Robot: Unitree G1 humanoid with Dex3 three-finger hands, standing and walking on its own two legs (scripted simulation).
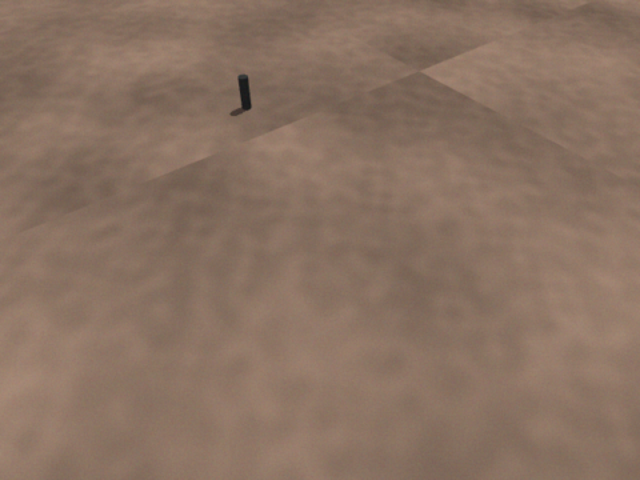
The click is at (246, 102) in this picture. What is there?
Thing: slim round
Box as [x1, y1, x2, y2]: [238, 74, 250, 109]
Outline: 242,74 238,76 242,108 248,109 250,108 250,99 247,76
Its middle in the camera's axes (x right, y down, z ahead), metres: -0.42 -0.82 +2.24
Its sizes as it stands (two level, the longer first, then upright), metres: 0.055 0.055 0.188
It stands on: the floor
